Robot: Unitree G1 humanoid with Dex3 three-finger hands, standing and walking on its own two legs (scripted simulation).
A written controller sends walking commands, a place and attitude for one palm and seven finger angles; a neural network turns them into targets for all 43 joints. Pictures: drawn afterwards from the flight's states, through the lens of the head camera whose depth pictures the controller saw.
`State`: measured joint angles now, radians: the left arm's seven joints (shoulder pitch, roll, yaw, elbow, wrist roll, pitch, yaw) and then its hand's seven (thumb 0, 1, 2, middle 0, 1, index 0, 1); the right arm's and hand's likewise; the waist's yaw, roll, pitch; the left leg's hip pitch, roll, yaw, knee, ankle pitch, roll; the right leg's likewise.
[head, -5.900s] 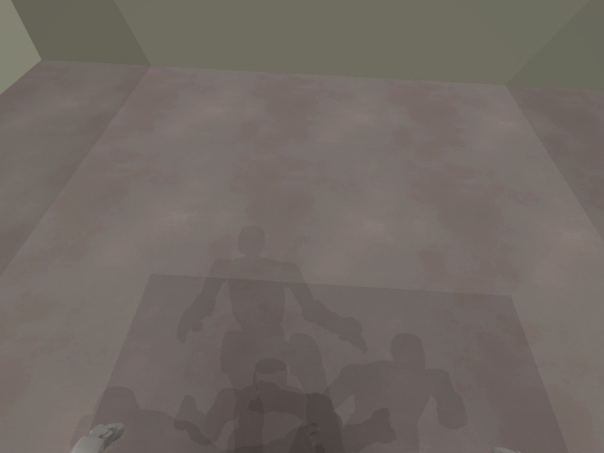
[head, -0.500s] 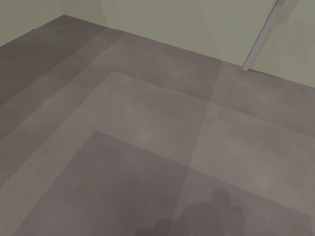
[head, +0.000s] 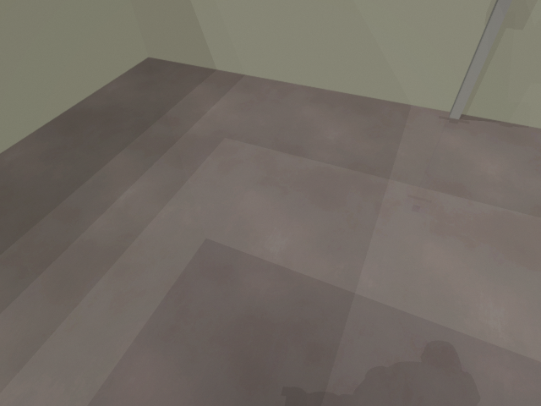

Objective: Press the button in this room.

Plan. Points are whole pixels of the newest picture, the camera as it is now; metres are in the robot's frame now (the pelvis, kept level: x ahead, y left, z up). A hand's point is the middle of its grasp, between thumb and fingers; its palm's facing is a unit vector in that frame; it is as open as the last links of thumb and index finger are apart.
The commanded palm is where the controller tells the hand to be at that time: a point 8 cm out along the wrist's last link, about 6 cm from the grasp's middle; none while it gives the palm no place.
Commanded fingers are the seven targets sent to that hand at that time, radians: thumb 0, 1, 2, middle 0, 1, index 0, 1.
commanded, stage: turn or walk to find it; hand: left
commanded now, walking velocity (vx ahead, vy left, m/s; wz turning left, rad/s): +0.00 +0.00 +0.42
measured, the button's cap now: out of the picture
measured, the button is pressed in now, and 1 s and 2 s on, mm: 0 0 0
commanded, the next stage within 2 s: none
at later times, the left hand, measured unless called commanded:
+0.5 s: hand out of the picture -0.07 +0.24 -0.19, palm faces +0.26 -0.94 -0.22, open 7.3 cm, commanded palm none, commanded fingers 0.00 0.90 0.90 -0.20 -0.30 -0.20 -0.30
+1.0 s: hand out of the picture -0.07 +0.20 -0.14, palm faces +0.39 -0.87 -0.29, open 7.3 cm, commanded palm none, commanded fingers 0.00 0.90 0.90 -0.20 -0.30 -0.20 -0.30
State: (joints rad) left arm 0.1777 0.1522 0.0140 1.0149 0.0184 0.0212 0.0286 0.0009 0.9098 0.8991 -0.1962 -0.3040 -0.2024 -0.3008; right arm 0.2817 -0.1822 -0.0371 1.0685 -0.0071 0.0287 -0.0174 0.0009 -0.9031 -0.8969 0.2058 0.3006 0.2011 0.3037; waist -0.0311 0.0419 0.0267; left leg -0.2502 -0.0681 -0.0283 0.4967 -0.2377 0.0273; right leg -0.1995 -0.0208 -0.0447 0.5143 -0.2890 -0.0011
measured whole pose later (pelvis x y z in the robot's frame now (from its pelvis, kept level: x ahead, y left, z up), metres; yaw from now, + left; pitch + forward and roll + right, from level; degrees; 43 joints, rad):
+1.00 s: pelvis -0.09 -0.02 +0.00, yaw +24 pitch -1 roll +2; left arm 0.17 0.16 0.04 0.91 0.02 0.03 0.02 0.00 0.91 0.90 -0.20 -0.30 -0.20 -0.30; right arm 0.25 -0.23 -0.08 0.99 -0.02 0.08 0.01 0.00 -0.90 -0.90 0.21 0.30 0.20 0.30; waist -0.03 0.06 0.05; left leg -0.47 -0.08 -0.07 0.85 -0.40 -0.02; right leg -0.24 -0.04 -0.09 0.55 -0.30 -0.03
